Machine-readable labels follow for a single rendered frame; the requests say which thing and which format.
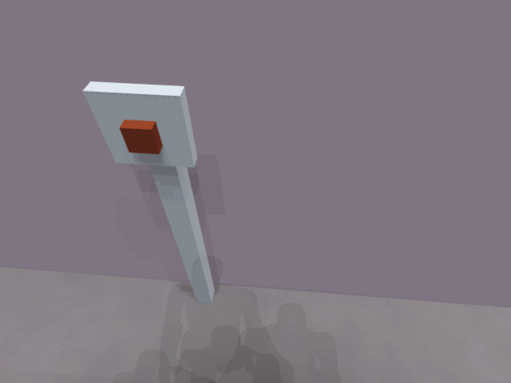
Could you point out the panel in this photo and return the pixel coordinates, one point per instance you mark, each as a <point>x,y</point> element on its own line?
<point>111,104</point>

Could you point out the button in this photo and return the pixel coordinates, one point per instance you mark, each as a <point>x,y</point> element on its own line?
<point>141,136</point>

